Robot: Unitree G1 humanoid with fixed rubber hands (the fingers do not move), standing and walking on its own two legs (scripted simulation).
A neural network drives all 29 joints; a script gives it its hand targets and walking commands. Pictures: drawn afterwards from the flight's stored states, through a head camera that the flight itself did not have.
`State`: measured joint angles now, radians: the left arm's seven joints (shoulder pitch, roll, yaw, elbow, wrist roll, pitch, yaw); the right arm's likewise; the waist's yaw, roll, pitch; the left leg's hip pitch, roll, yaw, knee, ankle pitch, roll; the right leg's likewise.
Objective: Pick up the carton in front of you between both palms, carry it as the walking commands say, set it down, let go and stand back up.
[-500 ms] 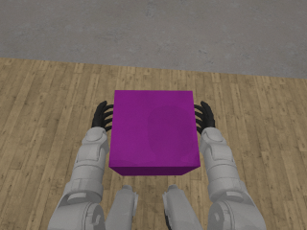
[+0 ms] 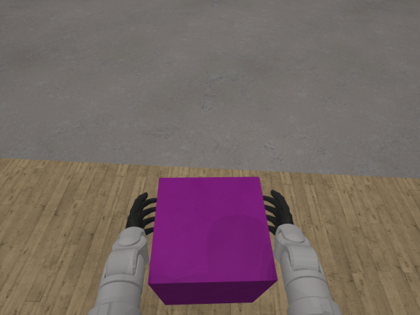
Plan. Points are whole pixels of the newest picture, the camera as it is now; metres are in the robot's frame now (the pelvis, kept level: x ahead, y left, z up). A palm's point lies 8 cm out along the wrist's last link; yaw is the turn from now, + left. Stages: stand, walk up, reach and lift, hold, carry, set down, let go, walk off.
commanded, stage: reach and lift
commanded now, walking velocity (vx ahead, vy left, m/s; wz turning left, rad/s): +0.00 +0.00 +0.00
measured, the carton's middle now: (209, 244) +0.29 +0.00 -0.09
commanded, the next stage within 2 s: hold in 1.14 s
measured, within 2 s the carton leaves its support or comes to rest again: neither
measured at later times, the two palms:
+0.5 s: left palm (130, 231) +0.27 +0.15 +0.03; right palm (292, 228) +0.27 -0.15 +0.04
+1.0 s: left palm (130, 217) +0.28 +0.15 +0.05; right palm (293, 215) +0.29 -0.15 +0.05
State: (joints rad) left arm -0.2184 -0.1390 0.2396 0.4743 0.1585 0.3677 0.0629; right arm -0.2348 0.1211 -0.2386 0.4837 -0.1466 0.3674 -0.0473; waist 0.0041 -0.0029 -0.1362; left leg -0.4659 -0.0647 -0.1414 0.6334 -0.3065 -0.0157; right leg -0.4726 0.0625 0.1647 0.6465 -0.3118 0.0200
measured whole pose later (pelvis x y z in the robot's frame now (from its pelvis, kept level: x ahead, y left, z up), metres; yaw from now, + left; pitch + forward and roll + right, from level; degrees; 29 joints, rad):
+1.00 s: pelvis +0.00 +0.00 +0.02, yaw +0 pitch -4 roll +0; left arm -0.25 -0.15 0.24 0.31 0.26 0.66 0.01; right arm -0.27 0.15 -0.24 0.31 -0.27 0.66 0.00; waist -0.01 0.00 0.00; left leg -0.11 -0.04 -0.14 0.40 -0.22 -0.01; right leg -0.10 0.05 0.15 0.40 -0.21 0.01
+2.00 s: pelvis +0.04 +0.00 +0.01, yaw +3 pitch +2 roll +0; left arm -0.22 -0.14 0.11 -0.03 0.15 1.04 0.09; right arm -0.24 0.09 -0.16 -0.04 -0.14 1.05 -0.04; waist 0.01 0.00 -0.17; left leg -0.30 0.01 0.07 0.56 -0.37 0.00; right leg -0.22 -0.02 0.01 0.51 -0.32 0.01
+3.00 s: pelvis +0.63 -0.01 +0.01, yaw +0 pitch +6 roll +0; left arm -0.41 -0.10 0.17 -0.18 0.10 1.17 0.11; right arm -0.44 0.07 -0.17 -0.16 -0.06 1.17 -0.11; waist -0.09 -0.02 0.03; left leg -0.32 0.02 0.21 0.51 -0.29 0.06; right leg -0.66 -0.07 -0.03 1.10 -0.35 -0.07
